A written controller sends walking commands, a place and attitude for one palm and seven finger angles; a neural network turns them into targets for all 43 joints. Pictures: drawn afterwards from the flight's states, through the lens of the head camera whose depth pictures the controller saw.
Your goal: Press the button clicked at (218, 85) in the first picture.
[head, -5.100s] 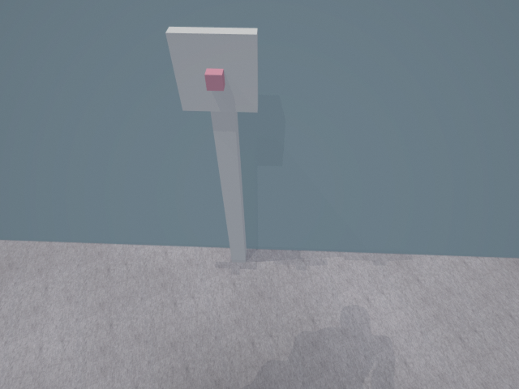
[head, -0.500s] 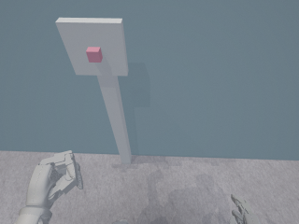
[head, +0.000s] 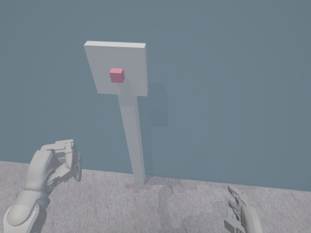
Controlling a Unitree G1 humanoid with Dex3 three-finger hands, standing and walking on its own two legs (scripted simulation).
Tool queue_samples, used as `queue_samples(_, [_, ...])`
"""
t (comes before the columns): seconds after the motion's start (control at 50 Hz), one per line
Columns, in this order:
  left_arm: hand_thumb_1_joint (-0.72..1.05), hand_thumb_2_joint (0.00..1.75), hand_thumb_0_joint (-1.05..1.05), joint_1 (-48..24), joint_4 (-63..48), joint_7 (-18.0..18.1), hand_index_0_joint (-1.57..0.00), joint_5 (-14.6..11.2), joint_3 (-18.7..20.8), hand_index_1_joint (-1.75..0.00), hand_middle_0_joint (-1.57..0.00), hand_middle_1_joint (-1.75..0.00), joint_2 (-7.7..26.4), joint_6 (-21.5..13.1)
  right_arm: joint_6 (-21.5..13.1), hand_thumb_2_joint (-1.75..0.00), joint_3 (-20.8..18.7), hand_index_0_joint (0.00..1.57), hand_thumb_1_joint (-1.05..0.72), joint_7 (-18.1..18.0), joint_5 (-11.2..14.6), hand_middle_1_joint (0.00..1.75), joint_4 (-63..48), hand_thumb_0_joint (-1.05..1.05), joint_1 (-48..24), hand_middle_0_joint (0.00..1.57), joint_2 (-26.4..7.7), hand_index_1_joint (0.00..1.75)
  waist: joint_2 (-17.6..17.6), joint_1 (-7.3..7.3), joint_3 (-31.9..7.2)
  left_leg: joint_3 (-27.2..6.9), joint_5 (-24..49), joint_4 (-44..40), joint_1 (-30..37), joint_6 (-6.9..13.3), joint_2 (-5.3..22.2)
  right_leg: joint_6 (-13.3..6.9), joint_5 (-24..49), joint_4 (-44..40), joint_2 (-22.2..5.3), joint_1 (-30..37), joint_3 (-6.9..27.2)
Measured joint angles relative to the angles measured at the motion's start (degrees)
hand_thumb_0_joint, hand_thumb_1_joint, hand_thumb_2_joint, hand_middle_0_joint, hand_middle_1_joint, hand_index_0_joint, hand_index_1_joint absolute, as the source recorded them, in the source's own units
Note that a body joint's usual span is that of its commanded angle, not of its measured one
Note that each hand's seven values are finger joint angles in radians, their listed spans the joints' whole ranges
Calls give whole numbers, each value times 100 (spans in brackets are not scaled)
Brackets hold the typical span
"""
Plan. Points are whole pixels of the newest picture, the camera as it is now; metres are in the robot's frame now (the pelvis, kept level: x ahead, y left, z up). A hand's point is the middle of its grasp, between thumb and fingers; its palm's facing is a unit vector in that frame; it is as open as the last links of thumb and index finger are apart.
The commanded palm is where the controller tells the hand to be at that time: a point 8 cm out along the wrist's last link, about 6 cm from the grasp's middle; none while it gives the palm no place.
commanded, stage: raise the hand and make a fist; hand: left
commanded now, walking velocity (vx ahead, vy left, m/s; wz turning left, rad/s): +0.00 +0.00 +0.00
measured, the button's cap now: (117, 74) +0.54 +0.18 +0.14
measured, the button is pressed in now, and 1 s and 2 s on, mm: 0 0 0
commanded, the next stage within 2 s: aim a knuckle at the button in 0.54 s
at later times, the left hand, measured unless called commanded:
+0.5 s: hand (75, 161) +0.23 +0.20 +0.13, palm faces +0.04 -1.00 -0.06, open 3.1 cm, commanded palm +0.19 +0.25 +0.14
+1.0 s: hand (93, 141) +0.28 +0.17 +0.13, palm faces +0.00 -1.00 -0.04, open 3.1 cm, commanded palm +0.26 +0.23 +0.13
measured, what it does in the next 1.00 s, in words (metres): stands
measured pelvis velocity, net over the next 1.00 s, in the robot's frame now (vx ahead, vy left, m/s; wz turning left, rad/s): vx -0.01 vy -0.02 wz -0.02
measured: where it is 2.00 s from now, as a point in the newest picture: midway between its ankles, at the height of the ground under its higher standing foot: outside the picture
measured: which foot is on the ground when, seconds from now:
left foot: down 0.00-1.00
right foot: down 0.00-1.00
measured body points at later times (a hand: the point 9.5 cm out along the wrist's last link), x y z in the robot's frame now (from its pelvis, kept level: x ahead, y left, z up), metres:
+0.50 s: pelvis -0.01 -0.01 +0.01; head -0.03 -0.02 +0.46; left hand +0.22 +0.25 +0.14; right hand +0.17 -0.24 -0.06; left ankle +0.01 +0.11 -0.72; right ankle -0.03 -0.11 -0.72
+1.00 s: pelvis -0.01 -0.02 +0.01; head -0.02 -0.03 +0.46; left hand +0.28 +0.23 +0.13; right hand +0.16 -0.25 -0.07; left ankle +0.01 +0.11 -0.72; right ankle -0.03 -0.11 -0.72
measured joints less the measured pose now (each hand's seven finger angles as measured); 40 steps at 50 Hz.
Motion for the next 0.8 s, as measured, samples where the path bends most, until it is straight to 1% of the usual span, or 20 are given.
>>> queue_samples(0.18, [90, 90, 1, -488, 203, -186, -130, -142, 290, -150, -130, -150, 169, 412, 17, -90, -6, 20, -90, -70, 44, 30, 193, 1, 79, 20, -104, 30, 15, 3, 38, 27, 156, -353, 357, -19, 1, -15, 151, -326, 25, 329, 21])
queue_samples(0.26, [90, 90, 1, -564, 286, -200, -130, -175, 343, -150, -130, -150, 152, 520, 15, -90, -44, 20, -90, -75, 67, 30, 205, 2, 90, 20, -159, 30, 16, -28, 42, 52, 223, -469, 449, -27, 6, -24, 208, -409, 34, 393, 45])
queue_samples(0.32, [90, 90, 1, -489, 283, -177, -130, -150, 304, -150, -130, -150, 104, 569, 13, -90, -77, 20, -90, -79, 73, 30, 183, 2, 97, 20, -179, 30, 5, -51, 49, 71, 262, -528, 489, -34, 13, -30, 238, -441, 42, 411, 64])
queue_samples(0.38, [90, 90, 1, -409, 238, -99, -130, -73, 232, -150, -130, -150, 61, 558, 0, -90, -103, 20, -90, -86, 67, 30, 167, 2, 99, 20, -183, 30, -7, -57, 94, 81, 292, -565, 531, -43, 21, -42, 262, -459, 52, 440, 74])
queue_samples(0.48, [90, 90, 1, -375, 199, 15, -130, -14, 197, -150, -130, -150, 34, 406, -48, -90, -99, 20, -91, -96, 56, 30, 200, 2, 98, 20, -156, 30, -10, -44, 161, 67, 341, -611, 580, -61, 31, -63, 292, -486, 66, 484, 61])
queue_samples(0.54, [90, 90, 1, -407, 238, 10, -130, -25, 214, -150, -130, -150, 41, 350, -77, -90, -75, 20, -91, -102, 56, 30, 244, 2, 94, 20, -130, 30, 2, -31, 177, 53, 369, -638, 595, -71, 36, -75, 310, -504, 73, 499, 49])
queue_samples(0.68, [90, 90, 1, -441, 355, -89, -130, -69, 215, -150, -130, -150, 44, 363, -138, -90, -37, 20, -90, -119, 62, 30, 307, 2, 80, 20, -99, 30, 56, -23, 164, 36, 404, -665, 603, -88, 48, -92, 332, -522, 89, 506, 34])
queue_samples(0.72, [90, 90, 1, -542, 453, -80, -130, -56, 184, -150, -130, -150, 34, 353, -159, -90, -41, 20, -90, -139, 67, 30, 329, 2, 68, 20, -106, 30, 69, -17, 187, 22, 407, -653, 597, -91, 47, -95, 329, -510, 88, 507, 21])
queue_samples(0.8, [90, 90, 1, -970, 792, -11, -130, 18, 88, -150, -130, -150, -4, 301, -179, -90, -48, 20, -90, -175, 73, 30, 400, 2, 17, 20, -129, 30, 73, -6, 253, -5, 425, -634, 563, -94, 34, -103, 323, -466, 75, 472, -4])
